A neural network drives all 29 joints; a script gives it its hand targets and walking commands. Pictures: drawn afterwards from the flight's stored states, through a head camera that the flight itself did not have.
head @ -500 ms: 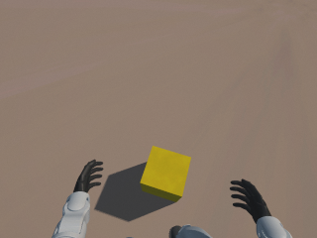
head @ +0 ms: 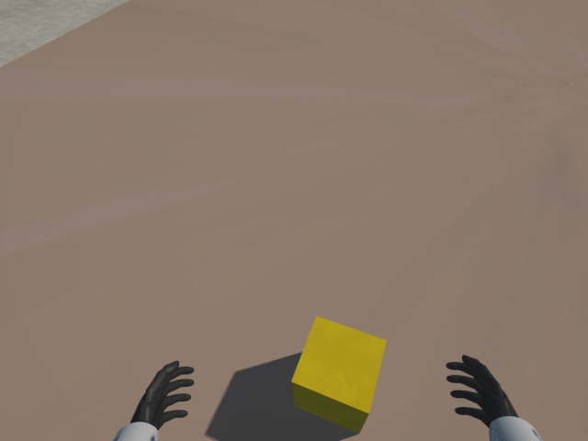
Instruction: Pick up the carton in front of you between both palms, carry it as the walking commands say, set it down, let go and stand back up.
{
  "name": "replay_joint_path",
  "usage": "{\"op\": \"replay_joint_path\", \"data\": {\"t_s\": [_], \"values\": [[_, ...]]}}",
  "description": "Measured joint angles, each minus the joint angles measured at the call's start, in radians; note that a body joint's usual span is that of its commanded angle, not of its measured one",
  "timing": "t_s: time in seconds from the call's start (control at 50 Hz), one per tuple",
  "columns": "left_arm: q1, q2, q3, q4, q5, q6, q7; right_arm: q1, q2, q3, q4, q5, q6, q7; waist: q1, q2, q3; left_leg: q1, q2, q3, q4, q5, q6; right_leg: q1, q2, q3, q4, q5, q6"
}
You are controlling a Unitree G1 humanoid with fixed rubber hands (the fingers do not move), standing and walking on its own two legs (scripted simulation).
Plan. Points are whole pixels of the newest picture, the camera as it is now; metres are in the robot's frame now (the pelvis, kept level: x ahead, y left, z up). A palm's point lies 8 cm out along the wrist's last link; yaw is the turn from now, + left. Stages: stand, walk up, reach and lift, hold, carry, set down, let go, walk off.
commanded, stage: let go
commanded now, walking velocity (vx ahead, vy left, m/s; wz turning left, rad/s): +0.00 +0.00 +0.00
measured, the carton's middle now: (337, 375) +0.40 -0.07 -0.65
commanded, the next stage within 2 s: stand in 0.14 s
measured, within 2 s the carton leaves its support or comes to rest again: neither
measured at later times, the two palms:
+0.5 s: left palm out of the picture +0.11 +0.28 -0.08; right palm out of the picture +0.14 -0.30 -0.11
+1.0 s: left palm out of the picture +0.11 +0.28 -0.08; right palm out of the picture +0.14 -0.31 -0.10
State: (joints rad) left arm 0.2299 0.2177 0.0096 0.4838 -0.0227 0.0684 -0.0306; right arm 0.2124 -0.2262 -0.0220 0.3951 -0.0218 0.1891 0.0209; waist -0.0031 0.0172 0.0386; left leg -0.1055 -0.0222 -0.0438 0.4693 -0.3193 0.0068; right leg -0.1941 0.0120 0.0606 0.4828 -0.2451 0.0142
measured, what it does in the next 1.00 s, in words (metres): stands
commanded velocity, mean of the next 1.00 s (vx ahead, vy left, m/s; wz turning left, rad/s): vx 0.00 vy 0.00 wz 0.00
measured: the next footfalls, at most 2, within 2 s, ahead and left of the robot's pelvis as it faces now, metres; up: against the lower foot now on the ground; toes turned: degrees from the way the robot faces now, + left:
none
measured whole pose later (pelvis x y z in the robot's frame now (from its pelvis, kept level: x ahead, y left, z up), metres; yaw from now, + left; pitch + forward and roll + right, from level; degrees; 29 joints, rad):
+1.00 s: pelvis +0.01 -0.02 +0.00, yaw +2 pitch -1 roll +0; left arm 0.15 0.33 0.05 0.89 0.03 0.01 0.01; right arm 0.18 -0.37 0.00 0.85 -0.03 -0.01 -0.04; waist 0.02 0.04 0.02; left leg -0.09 0.01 -0.08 0.42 -0.31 -0.03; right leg -0.18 0.03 0.01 0.46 -0.25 -0.02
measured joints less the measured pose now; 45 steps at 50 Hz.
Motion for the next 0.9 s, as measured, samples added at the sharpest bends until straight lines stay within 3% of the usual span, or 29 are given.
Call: {"op": "replay_joint_path", "data": {"t_s": [0.14, 0.26, 0.36, 0.9], "values": [[-0.022, -0.007, 0.010, -0.016, 0.018, 0.041, -0.009, -0.005, 0.000, 0.001, -0.023, -0.009, 0.055, 0.002, 0.001, -0.006, 0.061, 0.036, 0.016, -0.002, 0.012, 0.002, -0.015, 0.035, 0.015, -0.007, 0.013, 0.004, -0.016], [-0.014, 0.048, 0.032, 0.114, 0.078, -0.019, 0.029, -0.007, -0.060, -0.019, 0.141, -0.027, -0.103, -0.032, 0.007, 0.021, -0.007, -0.079, 0.025, -0.017, 0.089, -0.029, -0.026, -0.068, 0.024, -0.025, 0.070, -0.019, -0.024], [0.006, 0.100, 0.058, 0.181, 0.076, -0.044, 0.030, 0.017, -0.104, -0.033, 0.236, -0.028, -0.158, -0.032, 0.014, 0.034, -0.022, -0.094, 0.023, -0.024, 0.094, -0.041, -0.029, -0.087, 0.021, -0.033, 0.088, -0.041, -0.029], [-0.076, 0.106, 0.035, 0.376, 0.051, -0.061, 0.045, -0.035, -0.135, 0.014, 0.428, -0.012, -0.196, -0.059, 0.020, 0.028, -0.019, 0.005, 0.031, -0.034, -0.025, -0.006, -0.037, 0.006, 0.018, -0.051, -0.005, -0.026, -0.037]]}}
